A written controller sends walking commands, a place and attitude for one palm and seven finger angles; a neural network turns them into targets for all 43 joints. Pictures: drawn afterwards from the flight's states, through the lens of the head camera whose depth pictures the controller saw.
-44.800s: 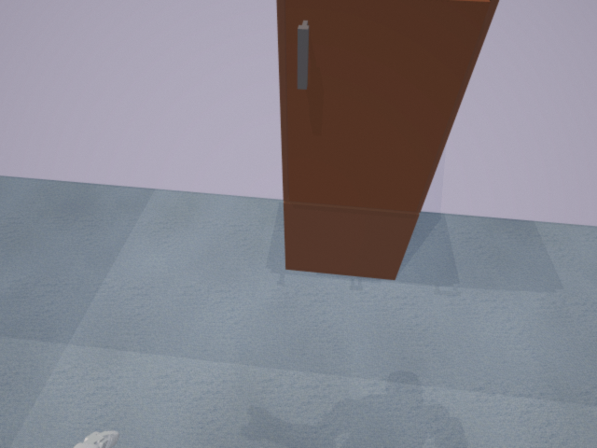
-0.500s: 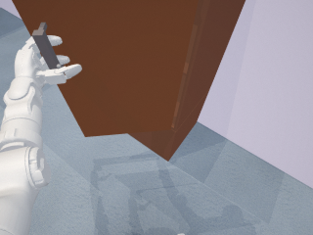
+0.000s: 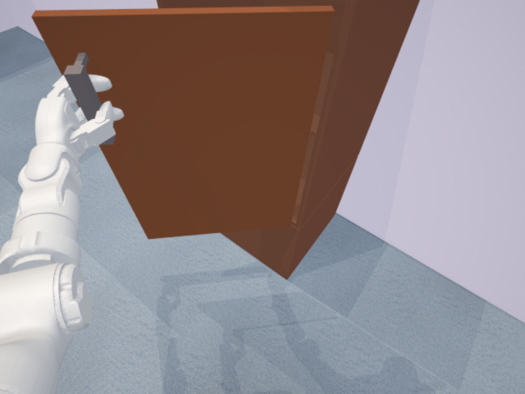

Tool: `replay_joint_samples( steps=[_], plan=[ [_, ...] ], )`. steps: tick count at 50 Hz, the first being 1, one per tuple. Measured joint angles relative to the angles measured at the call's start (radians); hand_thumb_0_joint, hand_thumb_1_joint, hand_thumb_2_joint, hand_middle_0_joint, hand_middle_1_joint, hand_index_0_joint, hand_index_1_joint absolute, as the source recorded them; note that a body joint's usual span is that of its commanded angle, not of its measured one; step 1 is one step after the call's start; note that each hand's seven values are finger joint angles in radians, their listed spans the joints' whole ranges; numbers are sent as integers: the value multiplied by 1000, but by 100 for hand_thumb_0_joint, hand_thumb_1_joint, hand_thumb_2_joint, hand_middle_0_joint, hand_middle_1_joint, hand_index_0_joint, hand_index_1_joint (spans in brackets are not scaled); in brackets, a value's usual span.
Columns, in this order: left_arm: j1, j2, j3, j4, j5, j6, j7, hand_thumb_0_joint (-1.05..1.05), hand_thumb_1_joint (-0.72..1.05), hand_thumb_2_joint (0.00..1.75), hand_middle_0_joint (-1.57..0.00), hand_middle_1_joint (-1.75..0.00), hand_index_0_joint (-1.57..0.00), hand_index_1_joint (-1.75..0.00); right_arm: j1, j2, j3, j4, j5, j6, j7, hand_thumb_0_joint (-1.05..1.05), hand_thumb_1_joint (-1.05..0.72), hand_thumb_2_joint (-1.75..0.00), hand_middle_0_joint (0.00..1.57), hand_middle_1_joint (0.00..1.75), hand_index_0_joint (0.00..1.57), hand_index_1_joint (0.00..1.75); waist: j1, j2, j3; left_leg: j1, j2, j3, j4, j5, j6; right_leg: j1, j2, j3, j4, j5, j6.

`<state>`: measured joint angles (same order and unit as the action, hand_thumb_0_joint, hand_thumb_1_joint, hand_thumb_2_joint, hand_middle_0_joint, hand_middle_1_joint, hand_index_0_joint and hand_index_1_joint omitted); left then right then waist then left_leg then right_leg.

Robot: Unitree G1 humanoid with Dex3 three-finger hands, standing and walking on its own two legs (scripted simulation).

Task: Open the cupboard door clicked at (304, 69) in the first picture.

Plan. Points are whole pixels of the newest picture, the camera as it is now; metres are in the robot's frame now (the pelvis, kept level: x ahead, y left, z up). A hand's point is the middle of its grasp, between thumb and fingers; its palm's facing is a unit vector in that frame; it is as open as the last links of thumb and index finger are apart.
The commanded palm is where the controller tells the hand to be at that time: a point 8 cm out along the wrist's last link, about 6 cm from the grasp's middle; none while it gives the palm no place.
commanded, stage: pull the door open along its arc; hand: left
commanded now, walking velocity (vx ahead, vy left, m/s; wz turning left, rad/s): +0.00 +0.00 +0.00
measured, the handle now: (95, 100) +0.53 +0.24 +0.15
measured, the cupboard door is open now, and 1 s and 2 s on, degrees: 44 82 83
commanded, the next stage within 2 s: open thumb and fingers to let go in 1.02 s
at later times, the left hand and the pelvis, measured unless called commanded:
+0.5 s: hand (118, 178) +0.37 +0.17 +0.15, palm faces +0.22 -0.97 +0.08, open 6.2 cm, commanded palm +0.31 +0.23 +0.15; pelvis +0.01 +0.00 +0.01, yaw -2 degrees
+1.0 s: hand (179, 243) +0.28 +0.09 +0.16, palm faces +0.41 -0.91 +0.04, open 6.4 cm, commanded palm +0.21 +0.12 +0.15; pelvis +0.01 -0.03 +0.02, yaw +2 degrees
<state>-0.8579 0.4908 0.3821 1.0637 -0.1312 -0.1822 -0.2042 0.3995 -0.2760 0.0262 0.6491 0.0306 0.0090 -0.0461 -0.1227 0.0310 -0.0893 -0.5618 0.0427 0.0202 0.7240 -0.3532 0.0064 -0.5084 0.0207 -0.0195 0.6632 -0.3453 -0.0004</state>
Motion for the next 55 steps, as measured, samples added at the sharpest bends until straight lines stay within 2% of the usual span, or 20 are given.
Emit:
replay_joint_samples(
  steps=[4,9,18,20,23,29,34,37,41,49,53,55],
  plan=[
    [15,3,4,-11,-5,3,-9,0,76,79,-34,-135,-35,-135,-7,0,0,-9,3,4,-2,1,-90,-90,20,30,20,30,1,-1,-1,8,2,3,-6,1,-1,5,2,3,-3,0,-2],
    [104,-16,2,-112,-35,24,-20,0,75,77,-34,-135,-35,-135,-5,-2,-5,-29,11,12,-1,1,-91,-90,20,30,20,30,12,3,-7,37,5,15,-25,1,-2,27,5,15,-17,3,-3],
    [410,-123,-39,-504,-102,121,-12,0,73,74,-34,-135,-31,-133,-32,4,-15,-67,33,12,6,1,-91,-90,20,30,20,30,54,14,-18,139,2,34,-79,5,-2,116,3,33,-59,6,-1],
    [482,-170,-57,-621,-114,166,36,0,72,74,-34,-135,-31,-131,-52,11,-17,-72,33,3,9,1,-91,-90,20,29,20,30,70,15,-20,162,2,38,-91,6,-3,136,2,37,-67,7,-1],
    [587,-262,-92,-801,-108,224,173,1,71,74,-33,-134,-32,-129,-100,27,-15,-71,28,-11,19,1,-91,-90,20,29,20,30,87,14,-19,196,-2,41,-112,13,-5,166,-1,39,-78,9,-1],
    [726,-410,-203,-1053,-40,343,439,1,69,75,-33,-131,-34,-128,-214,68,2,-71,-3,1,27,1,-91,-90,20,29,19,30,112,12,-7,267,-8,31,-152,32,-12,234,-6,29,-102,13,-7],
    [774,-476,-288,-1137,16,431,587,2,68,76,-33,-127,-34,-129,-278,92,22,-71,-28,39,21,1,-91,-90,20,29,20,30,122,12,1,324,-8,9,-183,48,-21,298,-5,7,-132,20,-17],
    [799,-497,-324,-1165,46,457,628,2,68,76,-33,-126,-34,-130,-292,100,28,-72,-38,59,18,1,-91,-90,20,30,20,30,126,13,7,352,-6,-2,-198,55,-27,331,-3,-4,-148,23,-23],
    [854,-514,-366,-1218,66,469,640,2,67,75,-33,-127,-34,-132,-286,99,26,-73,-46,78,19,1,-90,-90,20,30,20,30,132,15,16,379,-3,-9,-211,60,-34,359,1,-12,-159,25,-30],
    [1016,-554,-483,-1372,95,449,651,2,66,71,-32,-131,-33,-132,-241,79,2,-57,-54,92,35,1,-90,-90,20,30,20,30,134,29,35,392,0,-18,-203,56,-39,374,4,-20,-149,17,-37],
    [1068,-581,-554,-1422,129,442,682,2,67,71,-32,-132,-32,-133,-229,73,-9,-44,-59,85,45,1,-91,-90,20,29,20,30,134,35,47,384,-1,-25,-187,51,-40,369,4,-27,-133,10,-38],
    [1075,-574,-588,-1431,142,439,700,2,67,72,-32,-132,-32,-133,-230,73,-12,-37,-61,81,50,1,-91,-90,20,29,19,30,133,36,53,378,-2,-30,-177,50,-40,365,2,-32,-123,6,-39]
  ],
)
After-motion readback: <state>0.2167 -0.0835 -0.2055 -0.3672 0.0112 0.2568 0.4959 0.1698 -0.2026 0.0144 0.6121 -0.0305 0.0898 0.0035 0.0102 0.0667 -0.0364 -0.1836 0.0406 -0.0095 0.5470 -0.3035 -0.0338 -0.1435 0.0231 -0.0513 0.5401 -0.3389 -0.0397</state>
